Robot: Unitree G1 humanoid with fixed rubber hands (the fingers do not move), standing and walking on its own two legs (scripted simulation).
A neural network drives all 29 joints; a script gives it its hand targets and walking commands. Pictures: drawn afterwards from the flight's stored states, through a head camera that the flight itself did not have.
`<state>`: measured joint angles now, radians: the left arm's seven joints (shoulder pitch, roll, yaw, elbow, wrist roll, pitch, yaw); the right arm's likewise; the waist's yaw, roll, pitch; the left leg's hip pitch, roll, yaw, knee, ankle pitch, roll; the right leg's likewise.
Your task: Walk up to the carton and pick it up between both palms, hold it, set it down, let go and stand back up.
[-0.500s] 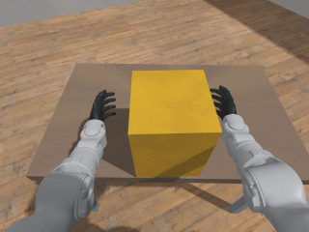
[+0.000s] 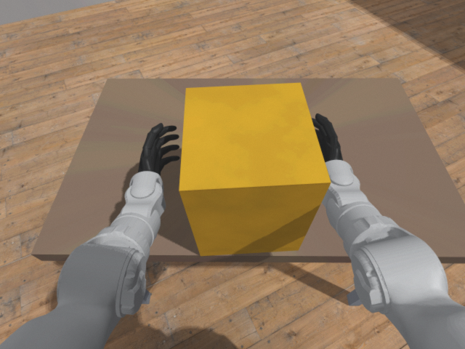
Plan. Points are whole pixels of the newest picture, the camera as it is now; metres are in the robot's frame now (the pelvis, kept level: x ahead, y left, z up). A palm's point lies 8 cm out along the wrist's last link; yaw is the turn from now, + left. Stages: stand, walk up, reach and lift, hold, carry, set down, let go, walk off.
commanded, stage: reach and lift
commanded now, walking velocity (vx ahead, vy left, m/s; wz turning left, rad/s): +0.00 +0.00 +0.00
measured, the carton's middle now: (246, 175) +0.43 +0.01 +0.03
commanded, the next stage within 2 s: none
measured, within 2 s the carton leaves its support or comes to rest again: leaves its support in 1.40 s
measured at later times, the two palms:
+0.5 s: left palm (156, 173) +0.41 +0.17 +0.06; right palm (323, 171) +0.41 -0.12 +0.07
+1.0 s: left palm (151, 177) +0.40 +0.17 +0.06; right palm (319, 172) +0.41 -0.12 +0.07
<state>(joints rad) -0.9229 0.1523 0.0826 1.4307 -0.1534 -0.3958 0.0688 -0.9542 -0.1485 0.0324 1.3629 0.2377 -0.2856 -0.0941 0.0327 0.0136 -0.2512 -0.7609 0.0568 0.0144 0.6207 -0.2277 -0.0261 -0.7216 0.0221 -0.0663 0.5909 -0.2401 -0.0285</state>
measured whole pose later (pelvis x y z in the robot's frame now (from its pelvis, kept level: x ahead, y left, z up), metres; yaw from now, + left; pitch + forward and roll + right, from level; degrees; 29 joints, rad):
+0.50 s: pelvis +0.01 +0.01 +0.03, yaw -1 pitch +10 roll +0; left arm -0.74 -0.01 0.54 1.16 0.32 -0.35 0.07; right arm -0.75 0.07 -0.53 1.11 -0.39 -0.32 -0.08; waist 0.01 -0.01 -0.07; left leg -0.39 0.04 0.05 0.38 -0.16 -0.01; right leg -0.36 0.01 -0.04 0.36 -0.17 -0.02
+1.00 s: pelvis +0.02 +0.01 +0.03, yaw +0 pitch +8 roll -1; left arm -0.66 -0.07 0.52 0.95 0.40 -0.22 0.05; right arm -0.69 0.11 -0.60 1.02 -0.46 -0.30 -0.04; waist 0.03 -0.03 -0.03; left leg -0.31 0.04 0.04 0.30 -0.14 -0.02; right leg -0.26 0.02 -0.05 0.25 -0.13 -0.02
